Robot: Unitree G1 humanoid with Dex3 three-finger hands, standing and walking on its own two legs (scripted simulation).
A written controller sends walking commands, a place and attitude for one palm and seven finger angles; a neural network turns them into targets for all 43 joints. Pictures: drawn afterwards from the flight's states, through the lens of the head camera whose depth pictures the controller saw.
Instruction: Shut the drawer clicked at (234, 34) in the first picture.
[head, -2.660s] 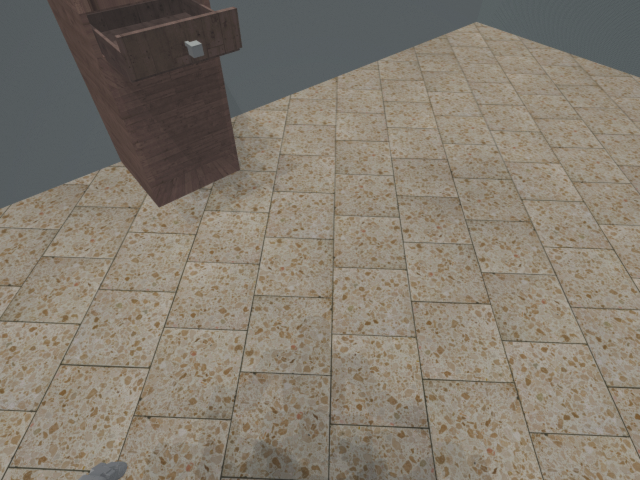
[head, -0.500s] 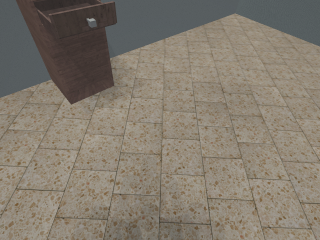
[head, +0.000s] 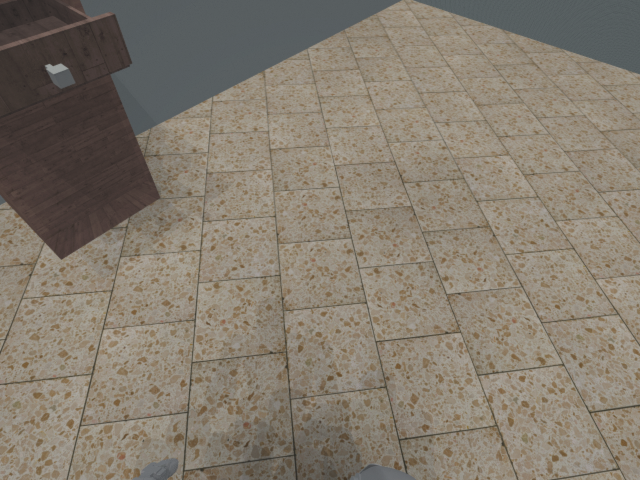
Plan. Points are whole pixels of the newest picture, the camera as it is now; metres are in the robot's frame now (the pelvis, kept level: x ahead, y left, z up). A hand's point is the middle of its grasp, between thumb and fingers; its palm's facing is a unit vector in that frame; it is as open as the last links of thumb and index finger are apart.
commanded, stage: walk to a spot facing it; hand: left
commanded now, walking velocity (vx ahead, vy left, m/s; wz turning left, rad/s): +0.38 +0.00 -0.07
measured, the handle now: (56, 73) +0.90 +0.63 +0.01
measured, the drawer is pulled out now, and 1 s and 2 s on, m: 0.24 0.24 0.24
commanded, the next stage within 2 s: turn to face it in 1.18 s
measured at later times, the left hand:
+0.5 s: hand (158, 438) +0.20 +0.24 -0.16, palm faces +0.01 -0.99 -0.15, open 7.4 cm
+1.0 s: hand (250, 239) +0.55 +0.16 -0.13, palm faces -0.10 -0.97 -0.23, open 7.2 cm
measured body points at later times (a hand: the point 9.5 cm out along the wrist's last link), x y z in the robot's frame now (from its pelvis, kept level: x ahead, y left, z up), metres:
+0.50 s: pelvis +0.23 +0.07 +0.02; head +0.24 +0.08 +0.47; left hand +0.20 +0.29 -0.14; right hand +0.29 -0.17 -0.11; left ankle +0.26 +0.16 -0.71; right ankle +0.16 -0.06 -0.62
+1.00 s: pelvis +0.45 -0.02 +0.03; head +0.46 -0.04 +0.48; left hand +0.56 +0.21 -0.11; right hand +0.38 -0.23 -0.14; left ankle +0.43 +0.14 -0.62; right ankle +0.46 -0.10 -0.71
